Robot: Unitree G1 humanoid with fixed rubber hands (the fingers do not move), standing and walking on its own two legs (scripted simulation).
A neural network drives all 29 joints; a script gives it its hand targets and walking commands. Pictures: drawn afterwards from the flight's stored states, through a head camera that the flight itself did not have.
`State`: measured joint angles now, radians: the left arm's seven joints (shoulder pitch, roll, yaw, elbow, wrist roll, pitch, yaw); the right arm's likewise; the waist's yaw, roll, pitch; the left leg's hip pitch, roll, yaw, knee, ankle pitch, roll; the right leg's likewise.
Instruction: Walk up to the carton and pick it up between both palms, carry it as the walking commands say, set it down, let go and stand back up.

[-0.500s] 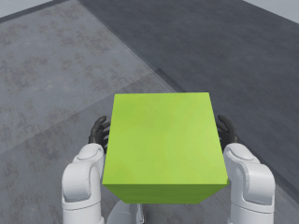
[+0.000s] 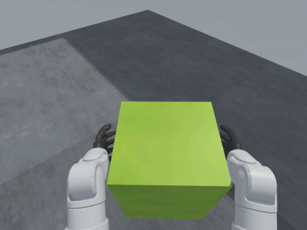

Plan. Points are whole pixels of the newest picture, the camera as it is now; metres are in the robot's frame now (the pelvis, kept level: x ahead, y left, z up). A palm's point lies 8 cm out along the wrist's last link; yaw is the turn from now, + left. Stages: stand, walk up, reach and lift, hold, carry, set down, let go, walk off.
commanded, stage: carry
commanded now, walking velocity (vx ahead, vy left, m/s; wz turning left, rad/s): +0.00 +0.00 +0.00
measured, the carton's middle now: (164, 165) +0.27 +0.00 +0.02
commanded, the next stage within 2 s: hold in 1.74 s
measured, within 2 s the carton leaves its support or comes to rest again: neither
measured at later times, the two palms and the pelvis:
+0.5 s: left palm (112, 150) +0.28 +0.13 +0.08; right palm (235, 150) +0.29 -0.18 +0.08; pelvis +0.02 -0.02 -0.01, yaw +1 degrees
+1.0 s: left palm (105, 164) +0.24 +0.14 +0.09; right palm (238, 164) +0.24 -0.17 +0.09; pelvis -0.02 -0.02 +0.00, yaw +1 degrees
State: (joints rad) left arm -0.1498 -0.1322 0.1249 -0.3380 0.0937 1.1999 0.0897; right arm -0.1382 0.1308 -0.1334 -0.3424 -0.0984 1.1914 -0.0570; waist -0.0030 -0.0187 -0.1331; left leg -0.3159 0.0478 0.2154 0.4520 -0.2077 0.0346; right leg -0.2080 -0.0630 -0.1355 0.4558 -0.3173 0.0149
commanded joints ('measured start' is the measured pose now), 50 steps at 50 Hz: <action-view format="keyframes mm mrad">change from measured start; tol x2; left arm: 1 -406 -861 -710 -22 -368 12 -255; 8 -442 -872 -718 -54 -378 -4 -251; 17 -417 -861 -727 -114 -373 -13 -241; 23 -407 -852 -720 -100 -363 -10 -241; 50 -475 -862 -680 -35 -344 11 -243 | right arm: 1 -422 835 720 -38 358 14 233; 8 -470 853 739 -79 386 3 228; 17 -434 843 735 -116 384 -4 222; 24 -425 827 715 -97 369 -1 218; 50 -500 838 670 -39 360 18 224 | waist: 1 1 -28 -266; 7 5 -55 -255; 16 6 -11 -296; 27 -3 -1 -265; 36 -9 16 -188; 50 -7 21 -180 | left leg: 1 163 115 -110 89 523 -9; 7 114 72 -68 108 426 -21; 15 164 85 -80 117 532 -11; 20 150 87 -85 118 470 -13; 26 170 109 -111 114 457 -6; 36 147 118 -152 33 289 0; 50 130 117 -163 -8 208 -3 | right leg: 1 77 -118 84 26 725 -8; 4 93 -116 76 45 843 -9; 7 117 -110 69 63 882 -10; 15 123 -90 64 81 783 -5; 21 125 -102 71 72 777 -11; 25 96 -103 71 66 684 -14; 31 34 -94 75 21 414 -22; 34 11 -89 79 -5 317 -24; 41 -11 -87 85 -31 221 -26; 50 -26 -85 90 -43 164 -28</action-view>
